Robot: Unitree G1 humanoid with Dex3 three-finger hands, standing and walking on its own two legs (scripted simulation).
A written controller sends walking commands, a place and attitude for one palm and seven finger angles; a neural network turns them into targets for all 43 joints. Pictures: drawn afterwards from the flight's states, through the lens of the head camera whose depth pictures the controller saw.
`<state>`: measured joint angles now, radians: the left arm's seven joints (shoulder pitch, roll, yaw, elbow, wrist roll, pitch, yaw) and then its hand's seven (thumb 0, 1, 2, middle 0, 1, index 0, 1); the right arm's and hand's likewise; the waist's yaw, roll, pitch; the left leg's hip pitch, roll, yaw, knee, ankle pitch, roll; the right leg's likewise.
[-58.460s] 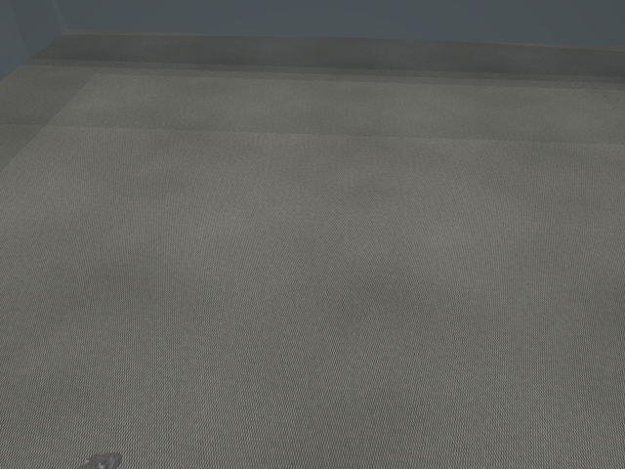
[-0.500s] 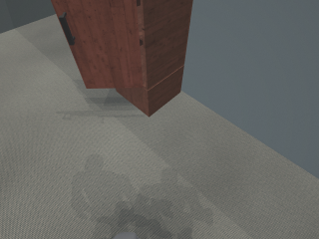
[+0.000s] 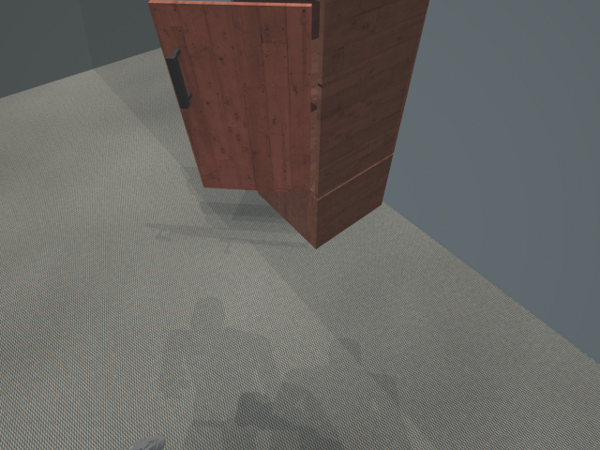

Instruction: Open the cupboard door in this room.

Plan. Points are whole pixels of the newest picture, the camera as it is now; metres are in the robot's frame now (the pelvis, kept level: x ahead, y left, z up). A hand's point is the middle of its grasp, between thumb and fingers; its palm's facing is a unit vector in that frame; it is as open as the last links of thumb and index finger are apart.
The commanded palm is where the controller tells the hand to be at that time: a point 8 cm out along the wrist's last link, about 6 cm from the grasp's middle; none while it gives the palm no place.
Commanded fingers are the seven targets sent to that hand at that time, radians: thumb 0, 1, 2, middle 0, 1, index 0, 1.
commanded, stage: take the last steps up to it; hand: left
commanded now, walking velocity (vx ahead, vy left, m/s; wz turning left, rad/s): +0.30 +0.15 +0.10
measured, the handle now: (181, 78) +0.95 +0.36 +0.00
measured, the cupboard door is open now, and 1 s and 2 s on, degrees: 46 46 46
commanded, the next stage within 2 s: come to a stop and stand still in 0.72 s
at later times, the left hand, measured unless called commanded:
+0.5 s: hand (139, 397) +0.22 +0.28 -0.15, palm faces +0.08 -0.97 -0.22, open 7.4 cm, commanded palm none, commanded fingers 0.00 0.90 0.90 -0.20 -0.30 -0.20 -0.30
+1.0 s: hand (144, 332) +0.34 +0.32 -0.18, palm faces +0.08 -0.98 -0.20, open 7.3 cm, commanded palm none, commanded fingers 0.00 0.90 0.90 -0.20 -0.30 -0.20 -0.30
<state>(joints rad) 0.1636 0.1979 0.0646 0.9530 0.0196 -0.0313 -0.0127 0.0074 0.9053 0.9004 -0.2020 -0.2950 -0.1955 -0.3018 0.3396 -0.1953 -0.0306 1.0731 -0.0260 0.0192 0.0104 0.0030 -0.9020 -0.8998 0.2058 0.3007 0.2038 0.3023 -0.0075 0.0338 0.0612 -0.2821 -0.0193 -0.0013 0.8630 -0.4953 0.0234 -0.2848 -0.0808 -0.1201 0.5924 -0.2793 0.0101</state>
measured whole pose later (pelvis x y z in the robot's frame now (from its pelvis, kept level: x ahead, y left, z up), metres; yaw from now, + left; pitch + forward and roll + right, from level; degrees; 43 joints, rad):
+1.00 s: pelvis +0.36 +0.13 +0.00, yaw +0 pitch -1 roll +0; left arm 0.31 0.20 0.04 1.09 0.01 0.01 0.03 0.01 0.92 0.90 -0.20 -0.30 -0.20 -0.30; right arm 0.16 -0.15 -0.01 1.03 -0.02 -0.02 -0.01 0.00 -0.91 -0.90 0.20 0.30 0.20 0.30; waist 0.04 -0.05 0.06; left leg -0.33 0.05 0.10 0.57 -0.21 0.01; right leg -0.17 -0.09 -0.08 0.62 -0.46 0.04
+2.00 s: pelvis +0.36 +0.11 +0.01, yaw -3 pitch +0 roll -1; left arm 0.32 0.18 -0.01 1.04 0.01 0.00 0.03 0.01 0.91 0.90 -0.20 -0.30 -0.20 -0.30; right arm 0.28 -0.16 0.01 1.07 -0.02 -0.01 -0.01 0.00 -0.91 -0.90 0.20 0.30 0.20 0.30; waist 0.00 -0.01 0.03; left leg -0.26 0.01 0.10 0.51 -0.26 0.04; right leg -0.22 -0.01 -0.01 0.49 -0.28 0.01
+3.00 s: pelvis +0.38 +0.17 +0.01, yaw -2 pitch +1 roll -1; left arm 0.24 0.24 0.05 0.99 0.03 0.06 0.04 0.01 0.91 0.90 -0.20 -0.30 -0.20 -0.30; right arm 0.24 -0.18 -0.01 0.97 -0.03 0.00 -0.02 0.00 -0.91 -0.90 0.20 0.30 0.20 0.30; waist 0.01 -0.04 0.05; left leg -0.22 -0.08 0.14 0.47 -0.28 0.14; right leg -0.40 -0.06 0.01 1.00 -0.43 0.01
